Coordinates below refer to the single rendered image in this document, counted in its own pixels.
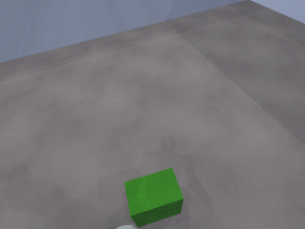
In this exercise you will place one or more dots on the carton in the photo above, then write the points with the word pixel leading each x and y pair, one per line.
pixel 153 197

